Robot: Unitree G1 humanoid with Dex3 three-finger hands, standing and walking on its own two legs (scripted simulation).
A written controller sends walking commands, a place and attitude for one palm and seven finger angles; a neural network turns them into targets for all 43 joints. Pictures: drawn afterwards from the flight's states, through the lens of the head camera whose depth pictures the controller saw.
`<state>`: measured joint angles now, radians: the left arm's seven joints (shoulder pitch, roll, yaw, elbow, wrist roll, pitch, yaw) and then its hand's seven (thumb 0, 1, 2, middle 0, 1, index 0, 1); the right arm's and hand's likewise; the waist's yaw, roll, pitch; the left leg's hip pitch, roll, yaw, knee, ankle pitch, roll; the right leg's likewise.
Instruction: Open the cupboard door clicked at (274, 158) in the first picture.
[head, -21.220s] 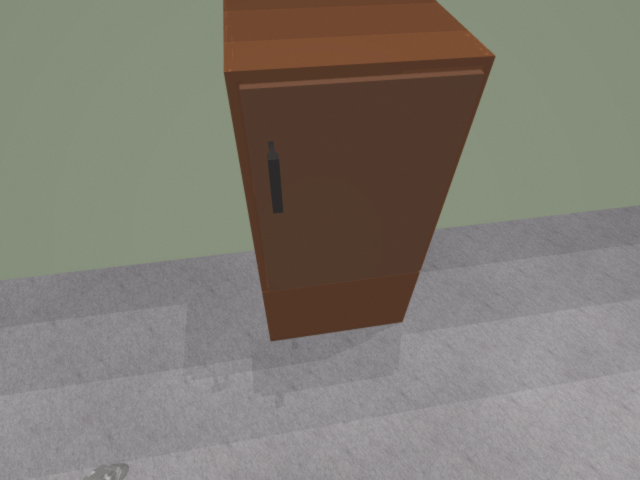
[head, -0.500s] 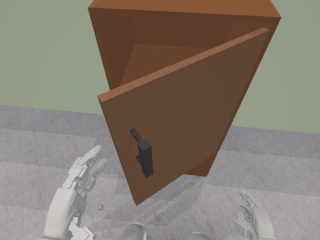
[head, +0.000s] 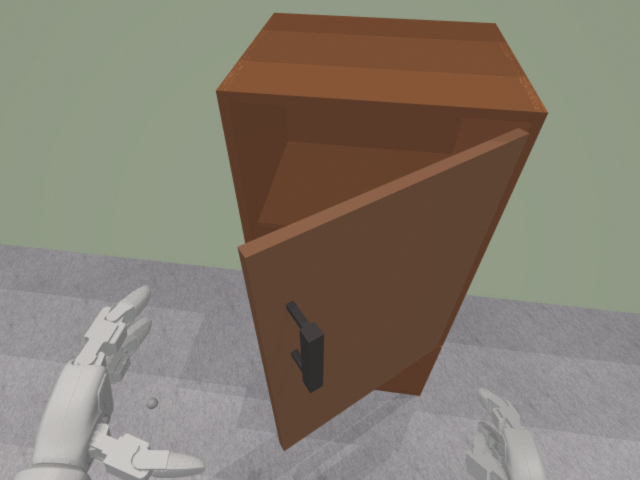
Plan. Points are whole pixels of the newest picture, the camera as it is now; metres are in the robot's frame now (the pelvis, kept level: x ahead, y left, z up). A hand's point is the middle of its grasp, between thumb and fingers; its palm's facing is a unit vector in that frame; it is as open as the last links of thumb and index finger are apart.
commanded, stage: draw the hand back to the body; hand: left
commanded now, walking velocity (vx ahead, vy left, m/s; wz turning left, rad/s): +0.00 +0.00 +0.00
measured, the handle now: (304, 347) +0.28 +0.05 +0.03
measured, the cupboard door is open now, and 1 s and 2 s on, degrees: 41 41 41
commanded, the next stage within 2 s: step back with the hand held close in 0.94 s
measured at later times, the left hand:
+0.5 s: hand (61, 320) +0.20 +0.25 +0.19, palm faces +0.40 -0.83 -0.39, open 9.8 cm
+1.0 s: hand (59, 312) +0.20 +0.24 +0.21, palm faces +0.44 -0.81 -0.39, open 7.4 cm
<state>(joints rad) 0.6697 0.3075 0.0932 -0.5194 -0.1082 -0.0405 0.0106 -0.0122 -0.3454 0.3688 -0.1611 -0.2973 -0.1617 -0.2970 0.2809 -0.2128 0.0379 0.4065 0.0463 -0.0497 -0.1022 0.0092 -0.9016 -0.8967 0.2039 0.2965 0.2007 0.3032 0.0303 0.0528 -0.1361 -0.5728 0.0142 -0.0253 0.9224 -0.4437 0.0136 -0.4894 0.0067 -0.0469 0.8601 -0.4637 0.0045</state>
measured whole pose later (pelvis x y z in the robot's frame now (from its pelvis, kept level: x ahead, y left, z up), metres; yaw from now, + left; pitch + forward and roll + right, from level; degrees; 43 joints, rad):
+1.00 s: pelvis +0.01 -0.02 +0.05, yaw -1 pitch -4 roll +0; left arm 0.47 0.34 0.33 -0.42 -0.08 -0.05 0.10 0.01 0.88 0.90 -0.21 -0.30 -0.21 -0.30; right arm 0.20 -0.22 0.02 0.63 0.01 -0.09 -0.08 0.01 -0.90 -0.90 0.20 0.30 0.20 0.30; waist 0.07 0.06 0.01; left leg -0.13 0.02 0.00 0.45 -0.24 0.00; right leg -0.06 0.01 -0.03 0.41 -0.27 -0.01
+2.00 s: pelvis -0.12 +0.00 +0.03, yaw +4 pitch +0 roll -3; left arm 0.56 0.41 0.43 -0.56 -0.04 -0.21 0.15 0.01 0.88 0.90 -0.21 -0.30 -0.21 -0.30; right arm 0.18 -0.20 -0.01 0.62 0.00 -0.07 -0.06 0.01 -0.90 -0.90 0.21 0.30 0.20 0.30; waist 0.01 0.03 0.05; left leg -0.50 0.01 -0.02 0.62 -0.19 0.01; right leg -0.27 0.09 0.05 0.57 -0.29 -0.01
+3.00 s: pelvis -0.27 -0.02 +0.05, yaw -2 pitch -1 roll +2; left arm 0.55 0.39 0.41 -0.41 -0.02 -0.23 0.15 0.01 0.88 0.90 -0.22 -0.30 -0.22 -0.30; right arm 0.28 -0.21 -0.01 0.70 -0.01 -0.12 -0.06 0.01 -0.90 -0.90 0.21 0.30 0.20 0.30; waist 0.00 -0.01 -0.02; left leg -0.44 0.02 0.04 0.86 -0.31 0.00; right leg -0.19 0.02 -0.05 0.49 -0.28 -0.07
